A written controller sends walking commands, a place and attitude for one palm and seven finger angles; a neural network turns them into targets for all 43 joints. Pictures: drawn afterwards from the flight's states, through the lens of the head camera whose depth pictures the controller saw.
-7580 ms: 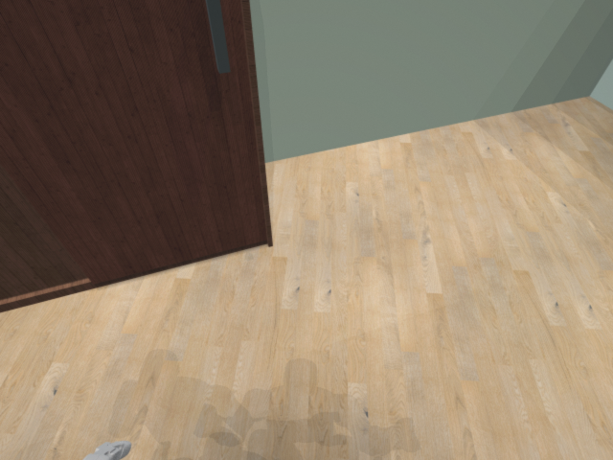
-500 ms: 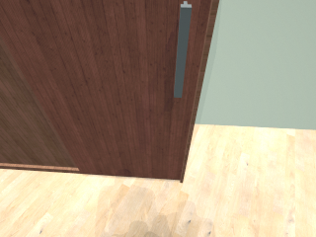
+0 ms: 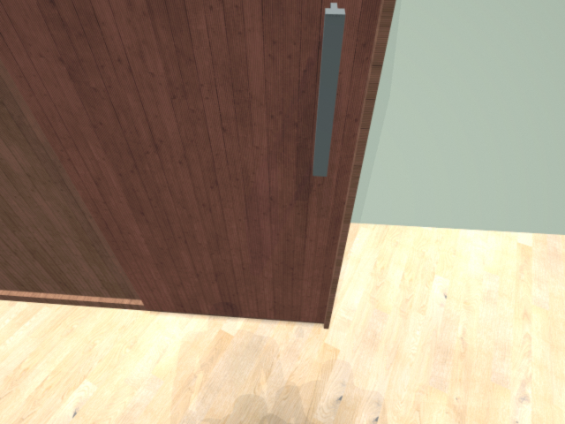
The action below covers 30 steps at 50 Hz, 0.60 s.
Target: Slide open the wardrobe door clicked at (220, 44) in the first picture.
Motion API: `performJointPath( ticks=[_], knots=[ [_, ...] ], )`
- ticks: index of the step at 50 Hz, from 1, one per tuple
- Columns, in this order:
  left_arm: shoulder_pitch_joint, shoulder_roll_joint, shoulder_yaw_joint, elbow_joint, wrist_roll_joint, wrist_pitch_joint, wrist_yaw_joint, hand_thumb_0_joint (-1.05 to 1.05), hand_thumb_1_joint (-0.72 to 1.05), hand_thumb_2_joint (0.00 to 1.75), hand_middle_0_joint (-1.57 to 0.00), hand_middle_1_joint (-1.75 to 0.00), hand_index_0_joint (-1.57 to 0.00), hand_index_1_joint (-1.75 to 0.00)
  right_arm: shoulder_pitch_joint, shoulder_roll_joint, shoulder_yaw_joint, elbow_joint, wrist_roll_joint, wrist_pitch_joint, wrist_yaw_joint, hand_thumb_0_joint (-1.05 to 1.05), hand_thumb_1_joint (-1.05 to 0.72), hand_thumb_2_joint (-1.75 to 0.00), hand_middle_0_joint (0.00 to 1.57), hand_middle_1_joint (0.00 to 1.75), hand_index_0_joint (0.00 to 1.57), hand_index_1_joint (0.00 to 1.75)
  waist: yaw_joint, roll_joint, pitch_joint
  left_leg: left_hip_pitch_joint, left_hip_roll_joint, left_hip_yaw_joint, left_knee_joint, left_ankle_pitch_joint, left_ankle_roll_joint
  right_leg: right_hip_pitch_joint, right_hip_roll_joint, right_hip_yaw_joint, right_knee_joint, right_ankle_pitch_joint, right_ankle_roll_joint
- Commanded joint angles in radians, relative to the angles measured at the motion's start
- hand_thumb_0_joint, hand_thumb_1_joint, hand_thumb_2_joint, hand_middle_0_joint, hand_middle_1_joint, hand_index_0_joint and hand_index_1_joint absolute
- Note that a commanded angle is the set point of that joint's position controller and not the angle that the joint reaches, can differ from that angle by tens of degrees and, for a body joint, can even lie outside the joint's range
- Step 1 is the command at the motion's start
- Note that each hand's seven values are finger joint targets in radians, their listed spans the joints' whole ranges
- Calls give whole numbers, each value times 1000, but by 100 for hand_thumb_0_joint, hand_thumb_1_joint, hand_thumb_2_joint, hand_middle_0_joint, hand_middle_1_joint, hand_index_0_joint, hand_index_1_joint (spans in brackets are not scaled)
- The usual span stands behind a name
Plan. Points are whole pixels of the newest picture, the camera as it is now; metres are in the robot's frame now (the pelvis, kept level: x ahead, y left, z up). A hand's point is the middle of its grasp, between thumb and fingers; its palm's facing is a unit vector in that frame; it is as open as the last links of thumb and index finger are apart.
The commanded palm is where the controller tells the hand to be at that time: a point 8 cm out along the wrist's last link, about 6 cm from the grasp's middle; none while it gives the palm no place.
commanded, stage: look again from close up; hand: right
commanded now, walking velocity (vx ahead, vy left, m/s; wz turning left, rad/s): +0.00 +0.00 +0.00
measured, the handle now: (326, 99) +0.60 -0.04 +0.19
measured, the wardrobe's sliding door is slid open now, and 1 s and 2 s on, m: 0.00 0.00 0.00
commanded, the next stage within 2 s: raise the hand with hooked fingers in 1.62 s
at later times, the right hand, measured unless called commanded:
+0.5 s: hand out of the picture -0.01 -0.18 -0.17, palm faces +0.00 +0.98 -0.22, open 7.4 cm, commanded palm none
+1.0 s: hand out of the picture +0.09 -0.18 -0.16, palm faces -0.04 +0.97 -0.25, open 7.4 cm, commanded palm none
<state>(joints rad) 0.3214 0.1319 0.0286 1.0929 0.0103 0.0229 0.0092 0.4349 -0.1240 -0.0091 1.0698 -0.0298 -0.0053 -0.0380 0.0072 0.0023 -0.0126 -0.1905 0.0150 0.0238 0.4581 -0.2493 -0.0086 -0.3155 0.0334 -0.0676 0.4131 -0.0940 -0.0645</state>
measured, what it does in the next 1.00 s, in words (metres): shifts its weight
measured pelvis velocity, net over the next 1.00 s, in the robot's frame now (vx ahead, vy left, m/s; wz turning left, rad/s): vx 0.05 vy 0.02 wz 0.01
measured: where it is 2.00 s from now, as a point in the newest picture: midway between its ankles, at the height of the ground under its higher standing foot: outside the picture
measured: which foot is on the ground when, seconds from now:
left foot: down 0.00-1.00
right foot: down 0.00-1.00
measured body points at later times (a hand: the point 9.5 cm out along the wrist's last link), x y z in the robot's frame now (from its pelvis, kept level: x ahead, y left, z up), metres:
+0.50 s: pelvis +0.02 +0.01 +0.00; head +0.02 +0.00 +0.45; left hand +0.04 +0.25 -0.15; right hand -0.01 -0.23 -0.15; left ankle +0.00 +0.14 -0.74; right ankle +0.09 -0.07 -0.74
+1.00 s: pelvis +0.05 +0.02 +0.01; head +0.06 +0.02 +0.46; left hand +0.09 +0.28 -0.14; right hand +0.09 -0.24 -0.14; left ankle +0.00 +0.14 -0.74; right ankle +0.09 -0.07 -0.74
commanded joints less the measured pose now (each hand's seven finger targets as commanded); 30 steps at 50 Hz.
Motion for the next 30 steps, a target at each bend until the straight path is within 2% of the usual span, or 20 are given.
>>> performJointPath(
  ticks=[1,9,13,16,21,25,30],
  knots=[
    [24,136,24,-43,2,-20,11,0,90,90,-20,-30,-20,-30,126,-101,-21,-9,0,-9,-9,0,-90,-90,20,30,20,30,-16,-12,110,-101,52,-77,-120,-138,46,12,-129,195,-173,-349,39],
    [1,156,26,-41,0,-19,8,0,90,90,-20,-30,-20,-30,79,-133,-21,-16,2,-14,-7,0,-90,-90,20,30,20,30,-3,0,130,-145,67,-93,-158,-186,46,51,-126,190,-158,-329,40],
    [-11,175,25,-41,1,-23,8,0,90,90,-20,-30,-20,-30,69,-145,-22,-16,1,-14,-5,0,-90,-90,20,30,20,30,-7,-30,107,-107,59,-79,-133,-137,44,51,-139,207,-186,-343,36],
    [-28,191,25,-44,0,-26,7,0,90,90,-20,-30,-20,-30,63,-158,-21,-12,1,-17,-4,0,-90,-90,20,30,20,30,-12,-19,99,-85,65,-82,-140,-106,46,57,-139,207,-179,-314,32],
    [-47,206,22,-41,-2,-30,5,0,90,90,-20,-30,-20,-30,19,-180,-16,-16,4,-23,-4,0,-90,-90,20,30,20,30,-5,0,87,-80,78,-90,-155,-63,45,98,-143,196,-156,-241,30],
    [-62,219,19,-36,-1,-33,5,0,90,90,-20,-30,-20,-30,-15,-196,-16,-18,6,-23,-2,0,-90,-90,20,30,20,30,-1,-18,85,-68,79,-90,-155,-47,43,109,-145,198,-167,-230,32],
    [-79,234,15,-34,-2,-36,4,0,90,90,-20,-30,-20,-30,-51,-218,-15,-19,7,-24,0,0,-90,-90,20,30,20,30,-1,-7,82,-52,86,-94,-164,-31,41,119,-145,186,-157,-194,34]
  ],
)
